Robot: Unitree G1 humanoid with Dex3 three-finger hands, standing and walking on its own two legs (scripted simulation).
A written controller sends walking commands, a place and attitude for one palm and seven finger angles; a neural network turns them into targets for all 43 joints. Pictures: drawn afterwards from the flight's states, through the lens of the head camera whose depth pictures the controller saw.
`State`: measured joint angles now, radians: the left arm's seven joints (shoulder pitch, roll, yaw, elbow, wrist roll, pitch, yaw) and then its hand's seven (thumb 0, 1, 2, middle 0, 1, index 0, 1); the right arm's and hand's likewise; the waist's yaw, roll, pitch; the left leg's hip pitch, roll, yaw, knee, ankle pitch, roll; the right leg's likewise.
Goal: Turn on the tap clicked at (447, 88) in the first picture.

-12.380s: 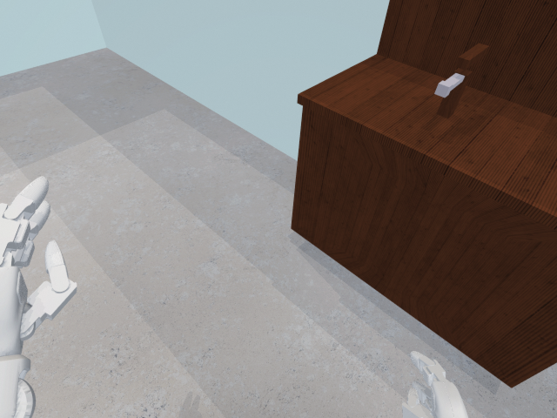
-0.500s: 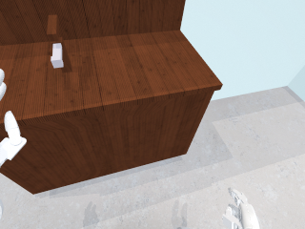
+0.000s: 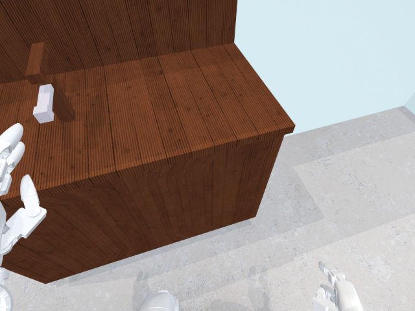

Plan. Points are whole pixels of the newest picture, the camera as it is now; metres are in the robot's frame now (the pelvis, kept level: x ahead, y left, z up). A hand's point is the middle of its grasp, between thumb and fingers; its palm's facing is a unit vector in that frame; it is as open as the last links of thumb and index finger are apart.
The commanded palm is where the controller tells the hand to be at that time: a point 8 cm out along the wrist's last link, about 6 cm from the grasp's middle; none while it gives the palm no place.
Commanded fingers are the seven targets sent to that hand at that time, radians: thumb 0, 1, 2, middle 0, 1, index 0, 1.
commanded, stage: take the last steps up to it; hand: left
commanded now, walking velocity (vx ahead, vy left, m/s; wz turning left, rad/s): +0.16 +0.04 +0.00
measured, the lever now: (43, 113) +0.48 +0.38 +0.09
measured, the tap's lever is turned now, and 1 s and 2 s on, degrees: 0 0 0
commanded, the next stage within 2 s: come to a stop and stand still in 0.10 s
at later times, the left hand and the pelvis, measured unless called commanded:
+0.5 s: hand (56, 180) +0.27 +0.23 +0.17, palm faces +0.35 -0.82 -0.46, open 7.4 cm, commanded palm +0.21 +0.28 +0.17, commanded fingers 0.00 0.90 0.90 -0.20 -0.30 -0.20 -0.30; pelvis +0.05 +0.00 -0.01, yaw -1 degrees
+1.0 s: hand (4, 200) +0.23 +0.28 +0.18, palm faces +0.44 -0.84 -0.32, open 7.4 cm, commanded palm +0.16 +0.31 +0.17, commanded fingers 0.00 0.90 0.90 -0.20 -0.30 -0.20 -0.30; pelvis -0.01 +0.03 -0.01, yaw -2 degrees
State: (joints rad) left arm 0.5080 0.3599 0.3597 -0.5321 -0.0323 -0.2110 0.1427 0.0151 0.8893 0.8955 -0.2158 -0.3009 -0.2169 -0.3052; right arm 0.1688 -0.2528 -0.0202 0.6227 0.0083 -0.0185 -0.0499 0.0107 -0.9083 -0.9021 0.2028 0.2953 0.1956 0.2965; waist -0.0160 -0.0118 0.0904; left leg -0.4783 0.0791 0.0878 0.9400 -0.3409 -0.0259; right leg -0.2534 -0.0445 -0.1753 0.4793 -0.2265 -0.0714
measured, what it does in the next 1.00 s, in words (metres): steps on the spot: left foot, then right foot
